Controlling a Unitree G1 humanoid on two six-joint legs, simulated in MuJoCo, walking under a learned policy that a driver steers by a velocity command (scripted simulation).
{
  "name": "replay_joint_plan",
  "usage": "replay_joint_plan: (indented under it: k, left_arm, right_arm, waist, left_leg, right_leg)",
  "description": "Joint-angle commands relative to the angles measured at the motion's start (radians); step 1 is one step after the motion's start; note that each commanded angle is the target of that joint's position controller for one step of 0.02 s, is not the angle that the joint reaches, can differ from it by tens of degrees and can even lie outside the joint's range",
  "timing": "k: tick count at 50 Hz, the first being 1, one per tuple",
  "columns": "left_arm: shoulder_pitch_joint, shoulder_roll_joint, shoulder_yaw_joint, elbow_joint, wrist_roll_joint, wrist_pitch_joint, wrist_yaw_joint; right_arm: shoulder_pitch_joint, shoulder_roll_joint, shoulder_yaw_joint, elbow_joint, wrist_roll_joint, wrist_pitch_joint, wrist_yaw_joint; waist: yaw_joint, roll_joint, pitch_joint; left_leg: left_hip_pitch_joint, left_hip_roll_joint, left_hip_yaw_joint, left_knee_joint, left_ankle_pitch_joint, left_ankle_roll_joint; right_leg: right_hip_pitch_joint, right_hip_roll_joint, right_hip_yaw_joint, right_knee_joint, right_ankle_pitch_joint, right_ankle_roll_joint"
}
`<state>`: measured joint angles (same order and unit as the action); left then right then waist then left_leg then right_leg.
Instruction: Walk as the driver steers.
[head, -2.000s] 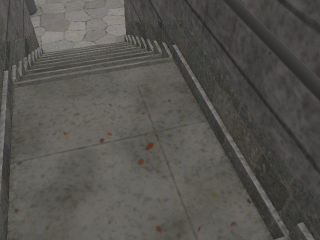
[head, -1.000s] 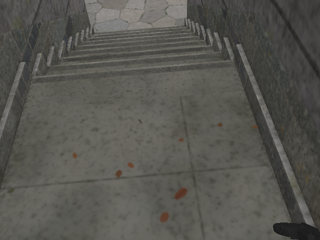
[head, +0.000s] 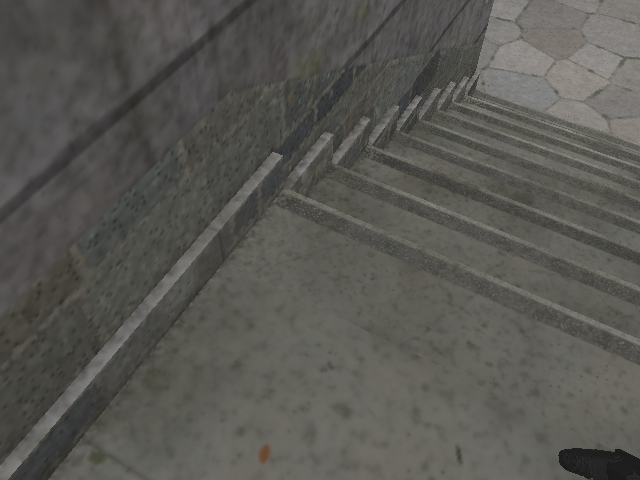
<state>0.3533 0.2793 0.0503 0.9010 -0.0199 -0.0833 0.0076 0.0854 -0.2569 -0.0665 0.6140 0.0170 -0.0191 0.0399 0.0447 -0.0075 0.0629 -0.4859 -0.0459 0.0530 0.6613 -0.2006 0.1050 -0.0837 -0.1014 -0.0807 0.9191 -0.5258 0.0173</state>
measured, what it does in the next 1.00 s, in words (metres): walks ahead, turning right: right foot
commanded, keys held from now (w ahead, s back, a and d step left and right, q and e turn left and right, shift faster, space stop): w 0.02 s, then w+e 0.52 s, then no key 0.46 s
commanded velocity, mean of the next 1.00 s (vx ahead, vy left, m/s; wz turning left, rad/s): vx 0.37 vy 0.00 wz -0.20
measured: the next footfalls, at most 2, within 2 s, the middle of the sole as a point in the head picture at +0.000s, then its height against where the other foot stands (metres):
right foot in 0.54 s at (409, 469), level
left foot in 1.02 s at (334, 380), level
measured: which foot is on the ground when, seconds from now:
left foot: down 0.00-0.56, up 0.58-1.00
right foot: up 0.00-0.52, down 0.54-1.00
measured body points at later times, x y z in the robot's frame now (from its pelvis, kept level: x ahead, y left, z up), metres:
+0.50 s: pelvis +0.28 -0.02 +0.01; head +0.32 -0.01 +0.46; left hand +0.53 +0.16 -0.09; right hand +0.23 -0.31 -0.11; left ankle +0.10 +0.07 -0.71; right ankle +0.45 -0.14 -0.69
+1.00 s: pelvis +0.48 -0.07 +0.02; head +0.51 -0.09 +0.47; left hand +0.66 +0.16 -0.09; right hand +0.53 -0.36 -0.09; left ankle +0.62 +0.04 -0.69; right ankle +0.43 -0.12 -0.71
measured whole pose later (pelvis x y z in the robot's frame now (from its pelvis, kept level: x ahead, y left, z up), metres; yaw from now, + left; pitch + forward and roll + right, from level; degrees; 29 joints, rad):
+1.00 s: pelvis +0.48 -0.07 +0.02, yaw -18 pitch +2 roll -1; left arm 0.22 0.27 0.04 0.79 0.00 -0.01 0.02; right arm 0.18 -0.27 -0.03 0.80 -0.02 -0.03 -0.02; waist 0.04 0.04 0.02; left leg -0.50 0.05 -0.06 0.64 -0.11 -0.05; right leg -0.17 0.16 0.07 0.40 -0.24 -0.10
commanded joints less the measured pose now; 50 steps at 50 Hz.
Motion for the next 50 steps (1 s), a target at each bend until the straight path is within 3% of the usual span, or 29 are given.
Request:
replay_joint_plan:
  k: [1, 2, 3, 4, 6, 9, 11, 13, 15, 17, 19, 21, 22, 25, 26, 27, 28, 29, 30, 31, 32, 33, 34, 36, 38, 41, 44, 47, 50]
  left_arm:
    - [-0.077, 0.172, 0.025, -0.158, -0.034, -0.062, 0.006]
    - [-0.097, 0.138, 0.011, -0.152, -0.011, -0.055, 0.02]
    - [-0.083, 0.126, 0.012, -0.142, 0.009, -0.043, 0.023]
    - [-0.052, 0.112, 0.013, -0.134, 0.017, -0.021, 0.012]
    - [-0.007, 0.086, 0.015, -0.118, 0.014, 0.008, -0.003]
    - [-0.081, 0.069, 0.019, -0.146, 0.0, 0.033, -0.007]
    - [-0.162, 0.077, 0.022, -0.166, -0.007, 0.023, -0.01]
    - [-0.228, 0.064, 0.016, -0.195, 0.0, 0.002, -0.022]
    - [-0.29, 0.071, 0.016, -0.207, -0.005, -0.013, -0.046]
    - [-0.338, 0.049, 0.009, -0.228, 0.001, -0.01, -0.08]
    - [-0.377, 0.027, -0.002, -0.248, 0.014, -0.006, -0.098]
    - [-0.422, 0.024, -0.007, -0.278, 0.015, -0.005, -0.114]
    - [-0.421, 0.035, -0.002, -0.292, 0.012, -0.003, -0.116]
    - [-0.293, 0.078, 0.019, -0.28, 0.021, -0.002, -0.106]
    - [-0.165, 0.133, 0.043, -0.253, 0.02, 0.003, -0.095]
    - [-0.001, 0.182, 0.067, -0.218, 0.023, 0.005, -0.08]
    - [0.07, 0.26, 0.072, -0.186, 0.025, 0.013, -0.049]
    - [0.011, 0.269, 0.067, -0.236, 0.048, -0.008, -0.039]
    - [0.002, 0.194, 0.058, -0.255, 0.051, -0.001, -0.034]
    - [-0.065, 0.147, 0.043, -0.258, 0.037, 0.002, -0.026]
    - [-0.112, 0.134, 0.036, -0.261, 0.015, 0.01, -0.029]
    - [-0.143, 0.104, 0.024, -0.263, 0.008, 0.017, -0.027]
    - [-0.147, 0.105, 0.018, -0.26, 0.02, 0.021, -0.028]
    - [-0.148, 0.12, 0.022, -0.235, 0.033, 0.02, -0.035]
    - [-0.148, 0.139, 0.025, -0.223, 0.043, 0.012, -0.03]
    - [-0.133, 0.142, 0.027, -0.201, 0.026, 0.028, -0.002]
    - [-0.111, 0.142, 0.029, -0.182, 0.026, 0.048, 0.017]
    - [-0.107, 0.124, 0.023, -0.156, 0.032, 0.064, 0.023]
    - [-0.138, 0.114, 0.02, -0.153, 0.02, 0.065, 0.009]
  right_arm:
    - [0.223, -0.173, -0.045, 0.027, -0.012, -0.045, 0.003]
    - [0.178, -0.151, -0.036, 0.028, -0.006, -0.06, 0.007]
    - [0.149, -0.127, -0.03, 0.036, -0.006, -0.067, 0.009]
    - [0.182, -0.096, -0.021, 0.052, -0.016, -0.066, 0.007]
    - [0.188, -0.086, -0.018, 0.074, -0.018, -0.071, 0.003]
    - [0.224, -0.112, -0.019, 0.105, -0.027, -0.076, -0.016]
    - [0.255, -0.113, -0.013, 0.129, -0.05, -0.074, -0.03]
    - [0.269, -0.136, -0.013, 0.145, -0.041, -0.075, -0.043]
    - [0.284, -0.137, -0.009, 0.163, -0.043, -0.072, -0.065]
    - [0.309, -0.113, 0.005, 0.181, -0.042, -0.067, -0.085]
    - [0.308, -0.147, -0.006, 0.187, -0.037, -0.065, -0.085]
    - [0.334, -0.156, -0.009, 0.204, -0.03, -0.054, -0.084]
    - [0.342, -0.169, -0.01, 0.21, -0.03, -0.047, -0.088]
    - [0.315, -0.215, -0.02, 0.205, -0.034, -0.022, -0.102]
    - [0.288, -0.237, -0.025, 0.193, -0.037, -0.019, -0.102]
    - [0.245, -0.242, -0.024, 0.178, -0.032, -0.024, -0.102]
    - [0.29, -0.117, 0.013, 0.148, -0.062, -0.056, -0.088]
    - [0.43, -0.07, 0.038, 0.134, -0.036, -0.097, -0.059]
    - [0.293, -0.2, 0.007, 0.134, -0.012, -0.114, -0.048]
    - [0.227, -0.214, 0.002, 0.111, 0.007, -0.116, -0.044]
    - [0.222, -0.209, -0.002, 0.126, -0.004, -0.107, -0.058]
    - [0.212, -0.211, -0.012, 0.129, -0.013, -0.092, -0.067]
    - [0.228, -0.198, -0.014, 0.129, -0.014, -0.073, -0.069]
    - [0.27, -0.138, -0.006, 0.142, -0.02, -0.036, -0.076]
    - [0.258, -0.148, -0.009, 0.131, -0.033, -0.017, -0.091]
    - [0.194, -0.12, 0.0, 0.118, -0.029, -0.013, -0.095]
    - [0.116, -0.107, 0.01, 0.122, -0.035, -0.013, -0.078]
    - [0.081, -0.112, 0.012, 0.131, -0.028, -0.02, -0.059]
    - [0.107, -0.131, 0.008, 0.131, -0.036, -0.034, -0.062]
  waist:
    - [-0.122, 0.122, -0.23]
    - [-0.09, 0.003, -0.19]
    - [-0.061, -0.005, -0.159]
    - [-0.044, 0.032, -0.161]
    - [-0.017, 0.051, -0.152]
    - [-0.031, 0.052, -0.079]
    - [-0.066, 0.045, -0.03]
    - [-0.074, 0.06, 0.004]
    - [-0.09, 0.06, 0.038]
    - [-0.098, 0.07, 0.054]
    - [-0.114, 0.07, 0.066]
    - [-0.128, 0.073, 0.065]
    - [-0.112, 0.101, 0.039]
    - [-0.021, 0.186, -0.087]
    - [0.051, 0.191, -0.151]
    - [0.151, 0.127, -0.226]
    - [0.084, -0.149, -0.314]
    - [0.005, -0.235, -0.507]
    - [0.089, -0.064, -0.488]
    - [0.062, -0.001, -0.341]
    - [0.014, 0.1, -0.239]
    - [-0.014, 0.095, -0.178]
    - [-0.04, 0.047, -0.152]
    - [-0.07, -0.029, -0.139]
    - [-0.073, -0.066, -0.143]
    - [-0.062, -0.061, -0.179]
    - [-0.018, -0.088, -0.171]
    - [0.001, -0.083, -0.152]
    - [-0.031, -0.084, -0.13]
  left_leg:
    - [0.689, 0.353, -0.65, -0.407, 0.075, 0.194]
    - [0.582, 0.341, -0.525, -0.388, 0.262, 0.171]
    - [0.502, 0.304, -0.417, -0.387, 0.369, 0.154]
    - [0.49, 0.289, -0.357, -0.397, 0.464, 0.153]
    - [0.451, 0.27, -0.256, -0.421, 0.571, 0.144]
    - [0.385, 0.254, -0.14, -0.475, 0.561, 0.106]
    - [0.41, 0.246, -0.099, -0.513, 0.404, 0.079]
    - [0.423, 0.252, -0.085, -0.554, 0.281, 0.052]
    - [0.451, 0.251, -0.039, -0.574, 0.26, 0.011]
    - [0.495, 0.252, 0.007, -0.576, 0.303, -0.008]
    - [0.531, 0.256, 0.053, -0.547, 0.391, -0.023]
    - [0.586, 0.278, 0.076, -0.492, 0.542, -0.028]
    - [0.617, 0.285, 0.093, -0.437, 0.727, -0.039]
    - [0.658, 0.309, 0.107, -0.163, 1.215, -0.062]
    - [0.614, 0.304, 0.097, 0.001, 1.227, -0.062]
    - [0.445, 0.262, 0.11, 0.267, 1.039, -0.085]
    - [0.126, 0.115, 0.088, 0.583, 0.025, -0.111]
    - [-0.187, -0.03, -0.125, 0.874, -0.463, -0.137]
    - [-0.213, 0.041, -0.211, 0.869, -0.368, -0.127]
    - [-0.232, 0.08, -0.182, 0.798, -0.323, -0.12]
    - [-0.183, 0.12, -0.148, 0.724, -0.284, -0.138]
    - [-0.138, 0.133, -0.133, 0.664, -0.253, -0.153]
    - [-0.06, 0.138, -0.128, 0.63, -0.221, -0.161]
    - [-0.001, 0.125, -0.097, 0.548, -0.171, -0.183]
    - [-0.015, 0.112, -0.086, 0.481, -0.082, -0.183]
    - [-0.054, 0.109, -0.103, 0.311, 0.035, -0.176]
    - [-0.046, 0.107, -0.112, 0.121, 0.141, -0.166]
    - [0.002, 0.104, -0.115, 0.025, 0.13, -0.164]
    - [0.082, 0.096, -0.112, -0.106, 0.084, -0.14]
  right_leg:
    - [-0.64, 0.028, 0.171, 0.403, 0.069, -0.04]
    - [-0.599, -0.015, 0.169, 0.347, 0.127, -0.036]
    - [-0.559, -0.045, 0.178, 0.282, 0.179, -0.029]
    - [-0.532, -0.055, 0.191, 0.276, 0.225, -0.038]
    - [-0.513, -0.05, 0.182, 0.242, 0.264, -0.034]
    - [-0.583, -0.01, 0.205, 0.193, 0.379, -0.018]
    - [-0.661, 0.021, 0.231, 0.102, 0.501, -0.013]
    - [-0.688, 0.045, 0.22, -0.016, 0.598, -0.012]
    - [-0.699, 0.06, 0.189, -0.124, 0.699, -0.012]
    - [-0.692, 0.074, 0.164, -0.217, 0.75, -0.02]
    - [-0.669, 0.077, 0.11, -0.307, 0.73, -0.034]
    - [-0.652, 0.094, 0.068, -0.362, 0.674, -0.062]
    - [-0.615, 0.124, 0.036, -0.359, 0.612, -0.082]
    - [-0.46, 0.195, -0.037, -0.32, 0.402, -0.14]
    - [-0.306, 0.205, -0.018, -0.345, 0.384, -0.169]
    - [-0.034, 0.172, 0.07, -0.451, 0.483, -0.215]
    - [0.278, -0.046, 0.366, -0.374, 0.864, -0.272]
    - [0.569, -0.272, 0.863, -0.445, 0.959, -0.5]
    - [0.5, -0.225, 0.68, -0.467, 1.144, -0.448]
    - [0.36, -0.195, 0.526, -0.475, 1.224, -0.406]
    - [0.183, -0.153, 0.446, -0.513, 1.212, -0.353]
    - [0.056, -0.118, 0.396, -0.554, 1.187, -0.331]
    - [-0.052, -0.091, 0.354, -0.585, 1.196, -0.304]
    - [-0.156, -0.044, 0.269, -0.598, 1.251, -0.282]
    - [-0.178, -0.013, 0.225, -0.596, 1.309, -0.232]
    - [-0.101, -0.001, 0.215, -0.566, 1.25, -0.148]
    - [-0.043, -0.003, 0.215, -0.557, 1.186, -0.104]
    - [-0.014, -0.03, 0.252, -0.542, 1.097, -0.124]
    - [-0.021, -0.044, 0.317, -0.481, 1.018, -0.153]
